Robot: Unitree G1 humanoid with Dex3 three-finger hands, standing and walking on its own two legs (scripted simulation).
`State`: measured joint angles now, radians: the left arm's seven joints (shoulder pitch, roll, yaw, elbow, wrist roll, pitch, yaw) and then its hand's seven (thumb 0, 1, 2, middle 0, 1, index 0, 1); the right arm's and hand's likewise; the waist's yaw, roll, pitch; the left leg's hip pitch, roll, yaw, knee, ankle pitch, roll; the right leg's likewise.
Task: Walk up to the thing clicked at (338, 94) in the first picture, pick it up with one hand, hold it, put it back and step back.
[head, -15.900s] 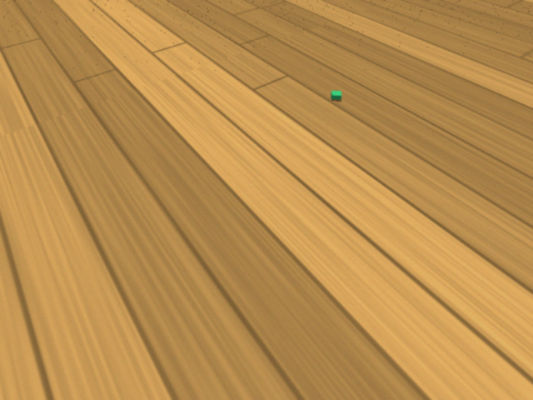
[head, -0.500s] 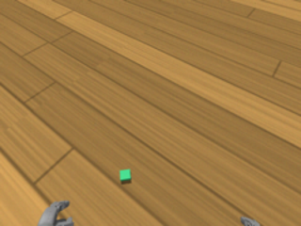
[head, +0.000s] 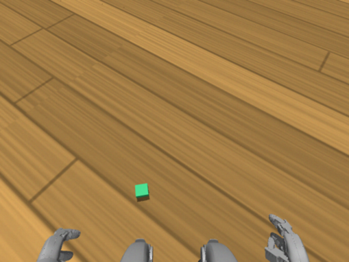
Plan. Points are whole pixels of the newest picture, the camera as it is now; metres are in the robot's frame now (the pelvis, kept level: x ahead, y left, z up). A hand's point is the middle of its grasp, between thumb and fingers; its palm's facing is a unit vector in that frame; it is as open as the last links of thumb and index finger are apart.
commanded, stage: rise first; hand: left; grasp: from above
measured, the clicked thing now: (141, 190) +0.47 +0.17 -0.69
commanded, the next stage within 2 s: none
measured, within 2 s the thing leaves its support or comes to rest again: neither
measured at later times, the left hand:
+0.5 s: hand (93, 234) +0.21 +0.27 -0.29, palm faces -0.40 -0.59 -0.70, open 13.1 cm
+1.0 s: hand (111, 206) +0.33 +0.26 -0.45, palm faces -0.44 -0.10 -0.89, open 12.4 cm
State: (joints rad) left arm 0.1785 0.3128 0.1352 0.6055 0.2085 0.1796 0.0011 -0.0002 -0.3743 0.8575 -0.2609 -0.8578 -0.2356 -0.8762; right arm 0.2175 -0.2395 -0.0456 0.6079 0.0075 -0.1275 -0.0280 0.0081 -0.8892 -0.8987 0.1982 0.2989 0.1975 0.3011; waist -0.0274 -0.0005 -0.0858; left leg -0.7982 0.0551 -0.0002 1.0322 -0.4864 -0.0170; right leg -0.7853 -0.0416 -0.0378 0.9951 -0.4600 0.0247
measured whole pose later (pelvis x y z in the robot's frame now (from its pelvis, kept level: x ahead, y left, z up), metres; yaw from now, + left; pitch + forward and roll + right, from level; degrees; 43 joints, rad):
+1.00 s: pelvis -0.09 -0.01 -0.30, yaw -3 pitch +33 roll -4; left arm -0.75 0.58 0.08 1.24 1.10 -0.10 0.35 0.00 -0.25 0.78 -0.32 -0.82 -0.33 -0.81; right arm 0.14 -0.26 -0.04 0.77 -0.08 -0.10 0.07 0.01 -0.89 -0.90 0.20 0.30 0.20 0.30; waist -0.15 0.01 -0.11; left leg -2.09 0.04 -0.10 2.16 -0.66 -0.03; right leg -2.07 -0.04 -0.03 2.11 -0.63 0.01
